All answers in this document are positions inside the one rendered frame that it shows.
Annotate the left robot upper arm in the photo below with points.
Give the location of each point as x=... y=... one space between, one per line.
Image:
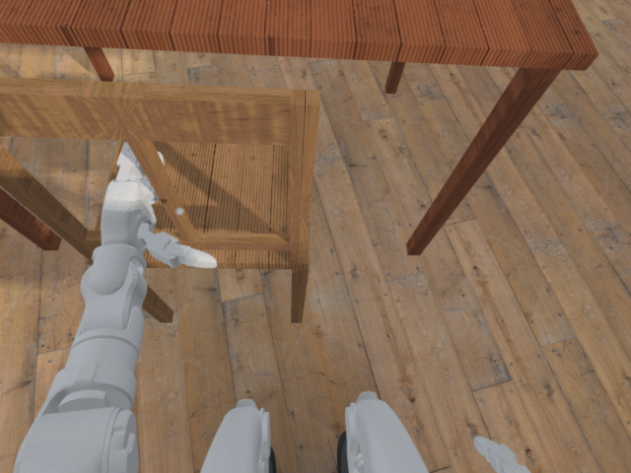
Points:
x=87 y=441

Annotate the right robot hand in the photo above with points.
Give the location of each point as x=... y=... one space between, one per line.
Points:
x=501 y=458

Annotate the table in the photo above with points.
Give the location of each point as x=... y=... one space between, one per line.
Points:
x=540 y=37

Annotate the left robot hand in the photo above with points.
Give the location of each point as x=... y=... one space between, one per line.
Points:
x=127 y=204

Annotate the chair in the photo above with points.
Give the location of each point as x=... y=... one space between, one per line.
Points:
x=238 y=161

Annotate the left robot forearm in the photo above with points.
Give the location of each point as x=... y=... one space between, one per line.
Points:
x=99 y=372

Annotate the robot right thigh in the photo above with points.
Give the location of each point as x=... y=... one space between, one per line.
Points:
x=374 y=430

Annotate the robot right shin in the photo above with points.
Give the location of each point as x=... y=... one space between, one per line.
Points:
x=355 y=463

